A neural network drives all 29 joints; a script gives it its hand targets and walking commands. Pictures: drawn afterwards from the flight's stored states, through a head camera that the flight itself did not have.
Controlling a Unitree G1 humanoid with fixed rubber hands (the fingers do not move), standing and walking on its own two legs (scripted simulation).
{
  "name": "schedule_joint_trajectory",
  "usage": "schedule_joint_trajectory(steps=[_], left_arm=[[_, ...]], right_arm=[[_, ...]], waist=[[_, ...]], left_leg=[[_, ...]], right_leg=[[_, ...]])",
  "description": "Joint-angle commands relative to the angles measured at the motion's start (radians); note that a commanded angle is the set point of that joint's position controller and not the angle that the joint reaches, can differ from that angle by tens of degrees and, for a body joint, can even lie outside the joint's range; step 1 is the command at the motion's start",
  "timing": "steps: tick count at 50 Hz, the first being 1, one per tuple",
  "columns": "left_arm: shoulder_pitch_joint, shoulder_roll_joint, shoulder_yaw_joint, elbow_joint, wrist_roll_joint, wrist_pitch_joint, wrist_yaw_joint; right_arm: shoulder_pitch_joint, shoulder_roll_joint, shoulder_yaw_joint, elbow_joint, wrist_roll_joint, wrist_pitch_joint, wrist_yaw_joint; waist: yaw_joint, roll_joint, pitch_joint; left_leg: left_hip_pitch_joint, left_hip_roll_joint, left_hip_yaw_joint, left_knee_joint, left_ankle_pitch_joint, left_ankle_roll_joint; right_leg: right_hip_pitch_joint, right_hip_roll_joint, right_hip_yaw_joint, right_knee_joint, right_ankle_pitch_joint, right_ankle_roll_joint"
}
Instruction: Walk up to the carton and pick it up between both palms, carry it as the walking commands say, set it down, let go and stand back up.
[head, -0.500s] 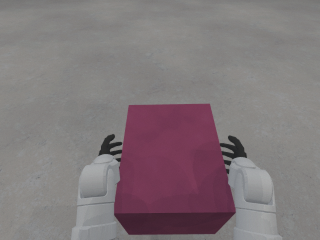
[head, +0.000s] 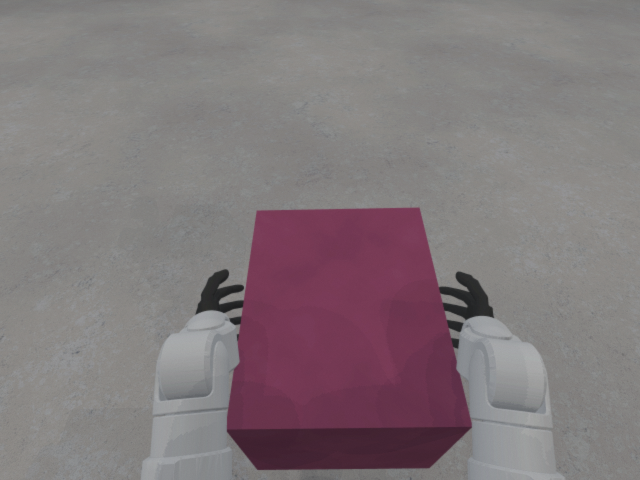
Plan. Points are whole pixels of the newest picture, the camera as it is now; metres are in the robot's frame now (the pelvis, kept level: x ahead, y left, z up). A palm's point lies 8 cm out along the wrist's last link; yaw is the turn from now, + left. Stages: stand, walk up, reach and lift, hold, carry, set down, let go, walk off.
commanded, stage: carry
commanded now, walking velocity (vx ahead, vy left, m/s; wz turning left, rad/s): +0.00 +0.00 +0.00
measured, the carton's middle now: (340, 335) +0.32 +0.00 -0.01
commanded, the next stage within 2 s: none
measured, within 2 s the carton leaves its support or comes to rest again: neither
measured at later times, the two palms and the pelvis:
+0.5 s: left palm (212, 319) +0.28 +0.16 +0.08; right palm (475, 324) +0.28 -0.15 +0.09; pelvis +0.00 +0.00 +0.00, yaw +0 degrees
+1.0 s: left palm (203, 352) +0.25 +0.16 +0.07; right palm (473, 338) +0.27 -0.15 +0.08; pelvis -0.01 -0.01 -0.01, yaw +4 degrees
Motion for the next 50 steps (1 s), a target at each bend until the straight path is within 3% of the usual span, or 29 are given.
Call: schedule_joint_trajectory(steps=[1,2,3,4,6,7,11,12,13,14,16,18,22,23,25,26,27,28,31,32,33,35,38,40,42,43,45,46,50], left_arm=[[-0.508,-0.913,-0.57,0.039,-0.33,-0.027,-0.454],[-0.52,-0.935,-0.64,-0.07,-0.383,-0.006,-0.452],[-0.509,-0.921,-0.586,0.005,-0.348,-0.014,-0.452],[-0.494,-0.896,-0.552,0.04,-0.309,-0.029,-0.451],[-0.602,-0.967,-0.696,-0.177,-0.429,-0.008,-0.455],[-0.472,-0.912,-0.577,0.009,-0.327,-0.028,-0.455],[-0.487,-0.9,-0.596,0.01,-0.327,-0.03,-0.447],[-0.553,-0.938,-0.687,-0.158,-0.406,-0.018,-0.449],[-0.534,-0.932,-0.612,-0.013,-0.351,-0.022,-0.449],[-0.578,-0.943,-0.663,-0.105,-0.393,-0.016,-0.442],[-0.464,-0.873,-0.572,0.013,-0.314,-0.051,-0.448],[-0.575,-0.964,-0.718,-0.228,-0.438,-0.014,-0.447],[-0.47,-0.881,-0.593,0.002,-0.325,-0.026,-0.451],[-0.553,-0.948,-0.711,-0.165,-0.424,-0.001,-0.445],[-0.41,-0.876,-0.509,0.129,-0.273,-0.04,-0.458],[-0.565,-0.929,-0.666,-0.126,-0.406,-0.016,-0.453],[-0.575,-0.93,-0.678,-0.132,-0.4,-0.026,-0.459],[-0.485,-0.899,-0.532,0.161,-0.283,-0.04,-0.456],[-0.608,-0.954,-0.708,-0.228,-0.447,-0.014,-0.45],[-0.549,-0.92,-0.623,-0.101,-0.368,-0.029,-0.443],[-0.523,-0.925,-0.618,-0.042,-0.37,-0.018,-0.451],[-0.543,-0.97,-0.745,-0.234,-0.46,0.025,-0.444],[-0.456,-0.948,-0.706,-0.168,-0.432,0.083,-0.436],[-0.505,-0.913,-0.665,-0.118,-0.402,0.083,-0.445],[-0.438,-0.928,-0.678,-0.107,-0.408,0.1,-0.452],[-0.458,-0.942,-0.691,-0.096,-0.421,0.111,-0.45],[-0.552,-0.919,-0.589,-0.021,-0.363,0.056,-0.449],[-0.618,-0.972,-0.717,-0.203,-0.457,0.077,-0.447],[-0.542,-0.96,-0.654,-0.104,-0.39,0.086,-0.44]], right_arm=[[-0.51,0.933,0.58,0.03,0.379,-0.034,0.351],[-0.557,0.935,0.645,-0.123,0.43,-0.021,0.345],[-0.558,0.947,0.613,-0.05,0.405,-0.023,0.345],[-0.487,0.947,0.577,0.053,0.372,-0.031,0.355],[-0.585,1.008,0.688,-0.149,0.481,-0.015,0.352],[-0.512,0.943,0.591,-0.015,0.392,-0.03,0.349],[-0.509,0.934,0.572,0.007,0.39,-0.035,0.351],[-0.555,0.983,0.684,-0.146,0.465,-0.025,0.349],[-0.535,0.965,0.599,-0.018,0.408,-0.036,0.35],[-0.51,0.957,0.614,-0.051,0.421,-0.02,0.348],[-0.422,0.922,0.555,0.074,0.353,-0.056,0.35],[-0.607,1.007,0.708,-0.245,0.498,-0.03,0.346],[-0.488,0.926,0.577,0.022,0.371,-0.03,0.343],[-0.517,0.968,0.676,-0.13,0.453,-0.003,0.342],[-0.455,0.894,0.516,0.101,0.32,-0.051,0.349],[-0.509,0.959,0.662,-0.097,0.432,-0.02,0.346],[-0.585,0.96,0.669,-0.148,0.443,-0.026,0.351],[-0.502,0.901,0.498,0.134,0.315,-0.052,0.35],[-0.597,1.012,0.713,-0.195,0.501,-0.022,0.35],[-0.482,0.976,0.595,-0.011,0.405,-0.035,0.349],[-0.528,0.962,0.608,-0.031,0.404,-0.025,0.341],[-0.575,0.992,0.72,-0.261,0.505,0.006,0.34],[-0.463,0.963,0.691,-0.156,0.476,0.069,0.343],[-0.446,0.946,0.625,-0.062,0.425,0.078,0.349],[-0.521,0.966,0.706,-0.153,0.481,0.084,0.35],[-0.506,0.946,0.674,-0.13,0.467,0.101,0.357],[-0.514,0.946,0.59,0.012,0.4,0.058,0.366],[-0.617,1.008,0.707,-0.191,0.517,0.072,0.369],[-0.498,1.002,0.638,-0.031,0.472,0.078,0.376]], waist=[[-0.007,-0.006,-0.236],[-0.004,0.028,-0.256],[-0.004,-0.071,-0.226],[-0.003,-0.042,-0.21],[-0.001,-0.009,-0.246],[-0.003,-0.033,-0.262],[0.0,0.031,-0.256],[-0.001,-0.013,-0.278],[-0.002,0.041,-0.237],[-0.001,0.027,-0.269],[0.002,0.032,-0.311],[-0.001,0.039,-0.303],[-0.003,0.013,-0.27],[-0.002,-0.012,-0.271],[-0.003,0.017,-0.241],[-0.002,-0.005,-0.203],[-0.001,-0.066,-0.204],[-0.002,0.029,-0.187],[-0.002,-0.017,-0.262],[-0.001,0.027,-0.275],[-0.002,-0.03,-0.256],[-0.002,0.034,-0.306],[-0.004,0.069,-0.302],[-0.002,0.111,-0.249],[0.007,0.026,-0.214],[0.01,0.103,-0.144],[-0.004,-0.089,-0.174],[-0.002,-0.09,-0.129],[-0.005,0.025,-0.179]], left_leg=[[0.127,0.087,-0.114,-0.047,0.158,0.019],[0.125,0.075,-0.112,-0.046,0.166,0.025],[0.101,0.081,-0.107,-0.02,0.146,0.026],[0.095,0.077,-0.103,-0.036,0.076,0.031],[0.115,0.073,-0.084,-0.025,0.189,0.015],[0.107,0.08,-0.11,-0.035,0.159,0.016],[0.133,0.092,-0.115,-0.039,0.217,0.021],[0.131,0.089,-0.11,-0.029,0.239,0.028],[0.124,0.083,-0.103,-0.058,0.183,0.015],[0.161,0.085,-0.112,-0.033,0.253,0.024],[0.151,0.078,-0.096,0.001,0.294,0.02],[0.156,0.088,-0.098,-0.009,0.287,0.021],[0.188,0.089,-0.113,-0.039,0.214,0.024],[0.178,0.102,-0.103,-0.032,0.318,0.027],[0.154,0.085,-0.118,-0.051,0.162,0.031],[0.11,0.089,-0.115,-0.054,0.154,0.027],[0.108,0.081,-0.101,-0.047,0.112,0.026],[0.101,0.075,-0.107,-0.061,0.084,0.022],[0.153,0.087,-0.106,-0.039,0.251,0.022],[0.166,0.085,-0.091,-0.031,0.254,0.027],[0.143,0.083,-0.104,-0.026,0.257,0.032],[0.156,0.098,-0.104,-0.021,0.34,0.025],[0.182,0.167,-0.181,0.017,0.472,0.059],[0.119,0.179,-0.236,-0.009,0.367,0.076],[0.06,0.193,-0.282,-0.031,0.216,0.076],[-0.019,0.159,-0.241,-0.028,0.139,0.061],[-0.082,0.047,-0.084,0.094,-0.023,-0.001],[-0.13,0.013,-0.048,0.148,-0.131,-0.015],[-0.015,0.024,-0.064,0.1,-0.08,0.009]], right_leg=[[0.042,-0.157,0.132,-0.088,0.253,-0.004],[0.059,-0.15,0.129,-0.074,0.257,-0.007],[0.049,-0.148,0.125,-0.101,0.303,0.003],[0.043,-0.162,0.154,-0.112,0.273,-0.005],[0.083,-0.147,0.119,-0.079,0.351,-0.004],[0.1,-0.156,0.141,-0.08,0.363,-0.005],[0.069,-0.144,0.126,-0.068,0.262,-0.001],[0.085,-0.14,0.115,-0.068,0.288,0.004],[0.051,-0.149,0.128,-0.079,0.244,-0.002],[0.047,-0.143,0.14,-0.079,0.33,-0.001],[0.101,-0.156,0.137,-0.056,0.437,0.002],[0.084,-0.152,0.137,-0.047,0.426,-0.001],[0.038,-0.154,0.145,-0.069,0.302,0.002],[0.049,-0.143,0.126,-0.055,0.328,0.008],[0.039,-0.153,0.15,-0.092,0.236,-0.003],[0.042,-0.14,0.143,-0.101,0.214,0.0],[0.035,-0.141,0.135,-0.095,0.202,0.0],[0.016,-0.154,0.154,-0.106,0.183,0.004],[0.058,-0.139,0.126,-0.078,0.302,0.008],[0.07,-0.141,0.132,-0.073,0.328,0.005],[0.07,-0.14,0.115,-0.075,0.339,0.014],[0.061,-0.129,0.086,-0.018,0.255,0.007],[0.019,-0.115,0.061,0.032,0.213,0.02],[-0.004,-0.092,0.049,0.055,0.032,0.023],[0.007,-0.088,0.045,0.019,-0.027,0.027],[0.01,-0.11,0.072,-0.015,-0.03,0.024],[0.075,-0.21,0.159,-0.115,0.062,-0.039],[0.047,-0.253,0.207,-0.157,0.068,-0.066],[0.035,-0.261,0.141,-0.069,0.381,-0.083]])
